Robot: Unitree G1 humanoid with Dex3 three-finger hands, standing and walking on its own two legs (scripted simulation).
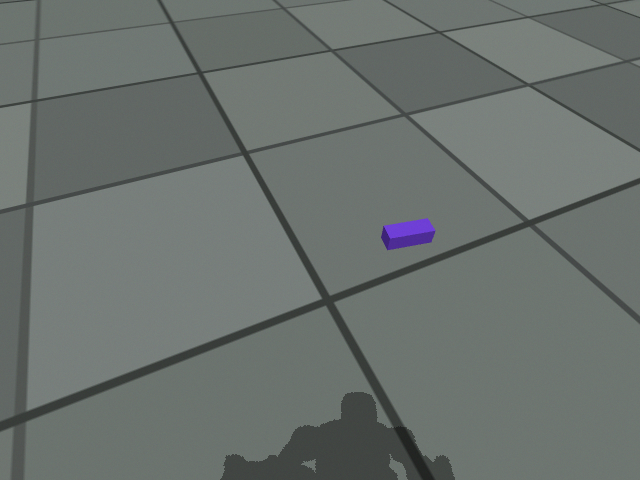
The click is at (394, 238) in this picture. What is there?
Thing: lying carton
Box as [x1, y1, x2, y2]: [381, 218, 434, 249]
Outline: 434,229 428,219 426,218 383,226 381,237 386,248 391,249 430,242 434,233
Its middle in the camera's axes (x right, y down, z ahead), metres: +0.38 -0.03 +1.67
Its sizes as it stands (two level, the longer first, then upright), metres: 0.206 0.077 0.074
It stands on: the floor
